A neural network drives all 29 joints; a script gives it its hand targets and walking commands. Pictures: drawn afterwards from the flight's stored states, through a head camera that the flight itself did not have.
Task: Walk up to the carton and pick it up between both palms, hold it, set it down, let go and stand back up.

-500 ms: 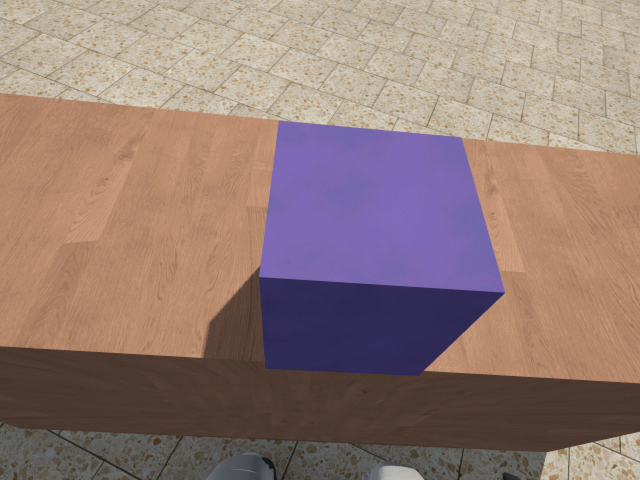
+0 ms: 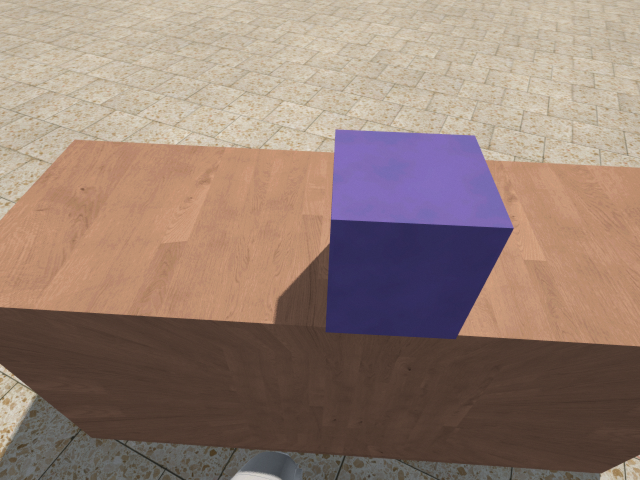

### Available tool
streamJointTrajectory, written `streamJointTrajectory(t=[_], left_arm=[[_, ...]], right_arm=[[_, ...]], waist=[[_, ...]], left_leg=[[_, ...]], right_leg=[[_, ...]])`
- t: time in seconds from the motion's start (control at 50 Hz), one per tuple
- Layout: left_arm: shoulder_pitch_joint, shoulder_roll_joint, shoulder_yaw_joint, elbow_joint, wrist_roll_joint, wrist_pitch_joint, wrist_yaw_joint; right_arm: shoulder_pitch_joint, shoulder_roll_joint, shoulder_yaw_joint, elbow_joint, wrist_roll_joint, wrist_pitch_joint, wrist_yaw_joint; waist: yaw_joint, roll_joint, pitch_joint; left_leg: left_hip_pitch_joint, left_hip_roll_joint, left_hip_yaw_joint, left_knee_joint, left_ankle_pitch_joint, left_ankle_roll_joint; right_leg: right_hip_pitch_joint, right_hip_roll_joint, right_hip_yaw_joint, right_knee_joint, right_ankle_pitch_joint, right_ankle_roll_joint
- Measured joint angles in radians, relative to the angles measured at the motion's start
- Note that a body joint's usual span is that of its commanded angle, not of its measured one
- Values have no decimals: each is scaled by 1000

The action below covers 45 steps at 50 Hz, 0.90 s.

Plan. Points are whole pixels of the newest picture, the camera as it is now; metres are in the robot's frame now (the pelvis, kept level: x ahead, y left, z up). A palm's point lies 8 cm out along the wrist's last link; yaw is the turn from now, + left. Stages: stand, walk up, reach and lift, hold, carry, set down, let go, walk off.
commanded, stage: walk up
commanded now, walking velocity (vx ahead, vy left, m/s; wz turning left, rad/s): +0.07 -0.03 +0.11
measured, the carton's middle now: (397, 237) +0.47 -0.06 +0.04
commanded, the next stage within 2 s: none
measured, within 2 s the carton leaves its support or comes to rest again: neither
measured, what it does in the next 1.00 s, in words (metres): walks ahead: left foot, then right foot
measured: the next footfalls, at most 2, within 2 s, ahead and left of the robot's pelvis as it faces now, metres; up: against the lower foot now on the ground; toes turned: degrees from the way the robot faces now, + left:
left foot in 0.28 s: -0.03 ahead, +0.15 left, +0.00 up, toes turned +14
right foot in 0.72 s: +0.27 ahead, -0.14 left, +0.00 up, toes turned +1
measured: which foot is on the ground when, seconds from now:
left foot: up 0.00-0.26, down 0.28-0.74, up 0.76-1.00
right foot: down 0.00-0.30, up 0.32-0.70, down 0.72-1.00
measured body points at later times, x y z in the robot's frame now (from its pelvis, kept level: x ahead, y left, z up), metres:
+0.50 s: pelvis +0.04 +0.02 +0.01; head +0.08 +0.08 +0.45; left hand +0.07 +0.28 -0.17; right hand -0.03 -0.22 -0.11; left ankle -0.07 +0.14 -0.74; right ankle +0.08 -0.12 -0.65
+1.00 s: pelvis +0.10 -0.09 -0.01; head +0.13 -0.13 +0.44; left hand +0.14 +0.19 -0.12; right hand +0.23 -0.34 -0.17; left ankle +0.01 +0.06 -0.64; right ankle +0.23 -0.15 -0.75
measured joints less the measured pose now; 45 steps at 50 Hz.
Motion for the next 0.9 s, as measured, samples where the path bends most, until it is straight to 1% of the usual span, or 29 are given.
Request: streamJointTrajectory(t=[0.02,0.04,0.06,0.1,0.14,0.2,0.24,0.26,0.28,0.3,0.32,0.36,0.38,0.42,0.48,0.52,0.56,0.62,0.68,0.72,0.74,0.76,0.78,0.8,0.84,0.86,0.9], left_arm=[[-12,-9,-8,6,-2,-4,0],[-40,-17,-17,1,-3,-12,2],[-78,-22,-23,-13,-4,-27,4],[-169,-25,-29,-56,-3,-59,8],[-260,-21,-31,-105,1,-82,14],[-345,-14,-31,-163,8,-96,16],[-358,-6,-28,-179,11,-94,9],[-352,-2,-26,-179,11,-89,4],[-341,5,-23,-173,10,-83,-2],[-323,17,-18,-160,9,-75,-9],[-302,20,-16,-145,4,-67,-17],[-292,10,-16,-126,1,-51,-37],[-306,10,-14,-130,1,-51,-46],[-350,21,-8,-160,4,-59,-58],[-413,34,-3,-215,11,-61,-71],[-437,33,-7,-237,14,-50,-81],[-457,26,-12,-244,15,-38,-89],[-490,12,-23,-253,15,-30,-98],[-522,-1,-31,-268,6,-40,-100],[-524,0,-32,-277,0,-55,-96],[-523,-6,-28,-271,-1,-64,-89],[-523,-13,-27,-265,0,-72,-82],[-520,-8,-25,-267,-4,-74,-76],[-517,5,-19,-269,-11,-72,-69],[-513,22,-14,-274,-15,-61,-53],[-509,24,-15,-276,-13,-56,-45],[-494,19,-21,-278,-13,-52,-31]], right_arm=[[10,6,1,-1,-9,-8,7],[23,5,1,-1,-17,-16,11],[38,2,1,1,-24,-24,13],[70,-8,3,11,-28,-33,13],[99,-9,13,23,-25,-36,8],[125,11,40,39,-23,-35,4],[122,32,57,45,-22,-40,3],[114,41,63,44,-22,-49,2],[102,52,66,44,-23,-62,1],[91,70,66,44,-26,-79,0],[93,78,65,39,-31,-98,-1],[133,75,54,42,-34,-124,-12],[160,75,54,56,-35,-130,-19],[208,82,58,89,-31,-132,-36],[259,84,65,125,-22,-133,-47],[282,76,64,131,-19,-133,-46],[297,71,61,125,-20,-135,-45],[301,67,55,109,-29,-139,-45],[271,62,42,93,-40,-136,-44],[242,52,30,82,-43,-133,-41],[213,35,24,81,-42,-131,-37],[167,15,20,74,-39,-128,-33],[122,4,18,57,-28,-122,-32],[82,1,20,37,-16,-113,-32],[18,-11,16,6,0,-93,-28],[-6,-21,11,-3,1,-83,-25],[-43,-44,4,-10,-6,-62,-23]], waist=[[-26,-11,-3],[-54,-14,-6],[-77,-11,-8],[-110,6,-11],[-129,26,-11],[-131,34,-21],[-116,17,-28],[-107,6,-29],[-104,-13,-24],[-102,-50,-17],[-110,-66,-23],[-154,-31,-30],[-164,-16,-18],[-163,-6,24],[-159,-6,82],[-157,-2,103],[-162,2,113],[-174,6,122],[-181,3,136],[-180,1,139],[-168,26,146],[-162,61,166],[-158,66,178],[-151,52,183],[-132,34,184],[-123,35,177],[-103,46,159]], left_leg=[[-6,14,-16,75,28,13],[-2,33,-25,112,51,19],[16,56,-26,109,64,19],[76,101,-21,25,64,11],[150,137,-7,-109,31,2],[260,172,42,-319,-92,0],[324,174,84,-431,-162,6],[356,169,104,-494,-165,14],[378,159,117,-541,-118,26],[392,142,136,-545,-92,35],[395,137,149,-537,-96,40],[396,158,122,-541,-114,43],[412,169,106,-569,-108,38],[459,188,93,-647,-70,25],[514,213,87,-738,-19,16],[544,229,93,-767,-5,7],[570,239,99,-782,-5,-2],[602,246,106,-788,-34,-22],[623,242,114,-754,-93,-62],[613,240,109,-669,-148,-82],[595,260,101,-595,-179,-84],[561,279,71,-500,-189,-63],[503,257,28,-370,-239,-47],[436,216,-1,-228,-295,-36],[318,136,-34,9,-344,-15],[275,105,-40,79,-336,-5],[222,65,-37,132,-287,4]], right_leg=[[-9,-7,0,-4,2,7],[-20,-13,-6,-6,6,11],[-33,-17,-14,-5,11,14],[-55,-20,-33,1,17,18],[-72,-19,-59,21,10,22],[-85,-16,-95,60,-20,24],[-91,-17,-106,95,-49,24],[-98,-19,-105,122,-66,27],[-108,-28,-99,160,-89,30],[-124,-53,-79,213,-120,23],[-159,-58,-48,287,-162,24],[-249,-19,10,458,-211,37],[-299,-1,39,545,-195,45],[-405,18,91,662,-120,64],[-534,17,145,714,3,83],[-591,10,164,719,65,93],[-617,1,166,691,110,103],[-609,-14,152,575,156,115],[-542,-25,149,390,177,110],[-453,-30,153,245,226,104],[-429,-11,144,225,201,71],[-425,14,135,241,177,48],[-430,18,136,258,162,32],[-433,11,144,261,158,20],[-409,-3,148,217,186,13],[-393,-7,146,188,202,9],[-364,-11,142,140,227,3]])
